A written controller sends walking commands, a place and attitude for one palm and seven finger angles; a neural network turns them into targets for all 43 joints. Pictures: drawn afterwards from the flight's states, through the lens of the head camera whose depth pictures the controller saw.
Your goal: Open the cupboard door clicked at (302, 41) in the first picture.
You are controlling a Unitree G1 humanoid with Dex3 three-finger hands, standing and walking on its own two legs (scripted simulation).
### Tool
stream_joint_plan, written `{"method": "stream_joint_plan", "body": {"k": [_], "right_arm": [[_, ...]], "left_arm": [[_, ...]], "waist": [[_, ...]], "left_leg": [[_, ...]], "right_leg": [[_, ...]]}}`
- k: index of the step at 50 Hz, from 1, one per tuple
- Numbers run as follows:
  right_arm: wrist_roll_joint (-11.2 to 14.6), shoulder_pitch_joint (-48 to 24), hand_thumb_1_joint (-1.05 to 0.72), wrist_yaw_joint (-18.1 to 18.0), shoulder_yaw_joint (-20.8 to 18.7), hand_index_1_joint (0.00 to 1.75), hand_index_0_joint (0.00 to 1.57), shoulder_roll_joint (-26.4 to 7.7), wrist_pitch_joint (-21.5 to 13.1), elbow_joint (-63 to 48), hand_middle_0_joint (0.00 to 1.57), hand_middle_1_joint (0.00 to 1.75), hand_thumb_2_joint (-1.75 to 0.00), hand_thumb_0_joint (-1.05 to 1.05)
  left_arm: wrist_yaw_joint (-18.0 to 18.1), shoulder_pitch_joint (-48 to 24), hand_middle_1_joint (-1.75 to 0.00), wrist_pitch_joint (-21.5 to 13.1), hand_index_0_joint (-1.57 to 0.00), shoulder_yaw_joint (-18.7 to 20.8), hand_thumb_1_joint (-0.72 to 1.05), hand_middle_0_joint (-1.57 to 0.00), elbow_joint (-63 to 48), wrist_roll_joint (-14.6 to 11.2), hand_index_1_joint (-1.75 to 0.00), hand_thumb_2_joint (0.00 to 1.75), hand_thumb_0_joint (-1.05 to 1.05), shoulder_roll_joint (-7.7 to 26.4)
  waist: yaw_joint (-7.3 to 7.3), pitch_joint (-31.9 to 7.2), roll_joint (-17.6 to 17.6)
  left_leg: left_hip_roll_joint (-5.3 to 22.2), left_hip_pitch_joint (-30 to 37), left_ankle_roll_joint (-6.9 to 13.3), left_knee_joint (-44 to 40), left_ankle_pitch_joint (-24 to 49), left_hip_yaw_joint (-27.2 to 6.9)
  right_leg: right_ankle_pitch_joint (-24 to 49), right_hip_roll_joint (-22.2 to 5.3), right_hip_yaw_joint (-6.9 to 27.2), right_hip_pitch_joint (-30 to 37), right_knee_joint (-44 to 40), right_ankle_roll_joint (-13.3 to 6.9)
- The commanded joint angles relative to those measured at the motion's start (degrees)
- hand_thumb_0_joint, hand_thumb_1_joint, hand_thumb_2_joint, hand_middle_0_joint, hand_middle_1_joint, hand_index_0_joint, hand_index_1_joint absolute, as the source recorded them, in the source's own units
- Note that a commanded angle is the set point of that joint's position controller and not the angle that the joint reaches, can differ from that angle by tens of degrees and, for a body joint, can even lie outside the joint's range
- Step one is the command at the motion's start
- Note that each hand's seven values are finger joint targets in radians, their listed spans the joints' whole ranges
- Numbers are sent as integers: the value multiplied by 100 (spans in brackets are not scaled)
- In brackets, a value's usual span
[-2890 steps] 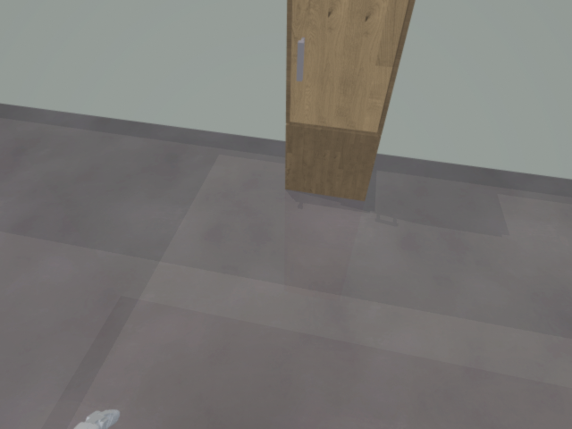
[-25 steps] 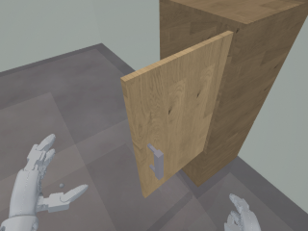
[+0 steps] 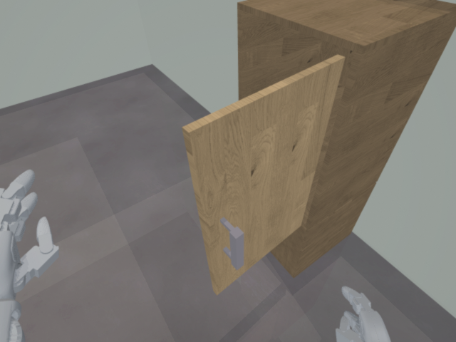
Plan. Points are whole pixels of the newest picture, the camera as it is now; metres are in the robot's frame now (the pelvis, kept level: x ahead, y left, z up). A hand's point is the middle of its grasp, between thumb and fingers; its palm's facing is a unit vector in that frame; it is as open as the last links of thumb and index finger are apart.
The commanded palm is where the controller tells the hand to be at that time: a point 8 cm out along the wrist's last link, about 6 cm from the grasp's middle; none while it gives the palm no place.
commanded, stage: draw the hand back to the body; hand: left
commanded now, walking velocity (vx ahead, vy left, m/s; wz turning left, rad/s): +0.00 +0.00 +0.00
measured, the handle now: (231, 243) +0.34 +0.04 -0.07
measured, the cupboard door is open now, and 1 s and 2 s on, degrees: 94 94 94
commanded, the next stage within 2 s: step back with the hand held close in 0.18 s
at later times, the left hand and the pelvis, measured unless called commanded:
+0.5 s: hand (63, 244) +0.19 +0.25 +0.16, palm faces +0.40 -0.78 -0.47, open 7.4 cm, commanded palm +0.13 +0.29 +0.18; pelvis -0.01 -0.01 +0.00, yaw +0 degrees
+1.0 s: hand (18, 296) +0.13 +0.27 +0.15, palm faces +0.38 -0.78 -0.49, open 7.4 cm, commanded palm +0.06 +0.31 +0.18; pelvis -0.07 +0.01 +0.00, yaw +1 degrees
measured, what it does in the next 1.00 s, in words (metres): shifts its weight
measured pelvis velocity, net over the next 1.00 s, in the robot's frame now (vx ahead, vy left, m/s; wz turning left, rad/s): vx -0.07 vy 0.01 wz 0.01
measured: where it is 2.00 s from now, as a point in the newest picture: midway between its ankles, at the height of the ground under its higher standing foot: outside the picture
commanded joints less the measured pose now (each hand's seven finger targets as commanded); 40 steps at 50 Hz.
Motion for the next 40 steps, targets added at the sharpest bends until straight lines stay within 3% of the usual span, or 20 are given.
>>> {"method": "stream_joint_plan", "body": {"k": [1,5,6,10,13,14,15,16,17,18,21,25,28,30,34,40], "right_arm": [[2,-777,-90,-62,-256,30,20,-575,-366,-950,20,30,-90,0],[-6,-784,-90,-90,-215,30,20,-549,-446,-855,20,30,-90,0],[2,-780,-90,-86,-210,30,20,-528,-463,-841,20,30,-90,0],[1,-765,-90,-71,-246,30,20,-542,-444,-787,20,30,-90,0],[7,-766,-90,-55,-271,30,20,-554,-413,-805,20,30,-90,0],[-1,-762,-90,-57,-278,30,20,-557,-410,-805,20,30,-90,0],[-2,-805,-90,-71,-275,30,20,-582,-410,-793,20,30,-90,0],[9,-784,-90,-95,-287,30,20,-705,-293,-916,20,30,-90,0],[-23,-774,-90,-109,-287,30,20,-633,-215,-807,20,30,-90,0],[-27,-799,-90,-101,-294,30,20,-629,-155,-841,20,30,-90,0],[-26,-764,-90,-113,-317,30,20,-633,-50,-911,20,30,-90,0],[-14,-742,-90,-120,-362,30,20,-663,82,-1044,20,30,-90,0],[16,-722,-90,-124,-405,30,20,-640,188,-1137,20,30,-90,0],[24,-762,-90,-144,-424,30,20,-633,229,-1151,20,30,-90,0],[39,-705,-90,-137,-448,30,20,-649,277,-1187,20,30,-90,0],[26,-682,-90,-146,-461,30,20,-696,215,-1145,20,30,-90,0]], "left_arm": [[101,-546,-30,-420,-20,761,90,-20,-1544,57,-30,90,0,1295],[144,-577,-30,-416,-20,832,90,-20,-1573,81,-30,90,0,1376],[137,-556,-30,-417,-20,730,90,-20,-1536,67,-30,90,0,1250],[94,-303,-30,-370,-20,697,90,-20,-1088,32,-30,90,0,1102],[49,-370,-30,-382,-20,602,90,-20,-1076,6,-30,90,0,1013],[46,-369,-30,-396,-20,639,90,-20,-1063,3,-30,90,0,1057],[70,-793,-30,-421,-20,730,90,-20,-1246,6,-30,90,0,1243],[82,-1147,-30,-627,-20,1322,90,-20,-1462,48,-30,90,0,1844],[27,-664,-30,-644,-20,1104,90,-20,-1006,67,-30,90,0,1510],[7,-524,-30,-634,-20,986,90,-20,-963,91,-30,90,0,1429],[8,-273,-30,-709,-20,889,90,-20,-1150,102,-30,90,0,1305],[54,97,-30,-715,-20,1067,90,-20,-1485,83,-30,90,0,1477],[92,305,-30,-705,-20,1249,90,-20,-1595,48,-30,90,0,1606],[127,405,-30,-713,-20,1361,90,-20,-1618,33,-30,90,0,1688],[161,546,-30,-702,-20,1320,90,-20,-1601,7,-30,90,0,1628],[219,509,-30,-735,-20,1217,90,-20,-1641,32,-30,90,0,1607]], "waist": [[26,-638,22],[27,-424,233],[-3,-306,307],[20,-129,-56],[-12,-133,-132],[-2,-167,-277],[-2,-266,-198],[-265,133,-276],[-276,39,-467],[-268,9,-514],[-277,-343,-55],[-244,-858,6],[-265,-1028,-355],[-264,-1068,-239],[-307,-995,-229],[-357,-657,-153]], "left_leg": [[299,848,-139,-436,947,-353],[261,815,-163,-425,923,-339],[268,810,-178,-458,918,-367],[282,787,-164,-489,917,-330],[288,856,-142,-505,868,-302],[287,863,-132,-521,827,-305],[259,879,-124,-503,824,-281],[375,624,-6,-256,666,-389],[365,602,-5,-151,711,-432],[366,608,-7,-136,814,-430],[429,661,-38,-160,1429,-395],[518,710,-51,-131,2322,-400],[560,646,-67,-41,2455,-360],[568,538,-67,-23,2517,-352],[602,301,-90,-37,2228,-382],[578,-208,-91,-220,847,-500]], "right_leg": [[1217,-49,8,-495,-439,-55],[1207,-39,-6,-520,-555,-76],[1188,-45,-8,-560,-534,-76],[1197,-11,-21,-590,-616,-57],[1163,-18,6,-638,-632,-27],[1137,-19,-2,-629,-640,-18],[1162,-34,27,-558,-677,-26],[1356,-304,400,-1136,-927,39],[1453,-399,407,-1123,-919,45],[1591,-430,454,-1106,-905,53],[2024,-441,350,-902,-627,63],[2522,-350,234,-590,-276,95],[2796,-341,273,-576,-152,118],[2915,-360,277,-528,-73,114],[2672,-319,328,-633,-49,127],[1519,-300,408,-896,-299,113]]}}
